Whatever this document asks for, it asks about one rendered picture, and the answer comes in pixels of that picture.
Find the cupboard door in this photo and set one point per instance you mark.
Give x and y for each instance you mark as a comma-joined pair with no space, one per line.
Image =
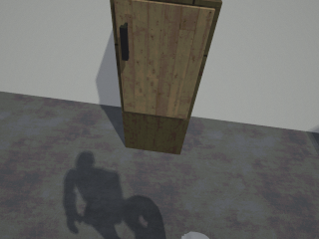
166,47

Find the handle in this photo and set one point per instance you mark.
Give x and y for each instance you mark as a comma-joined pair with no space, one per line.
124,38

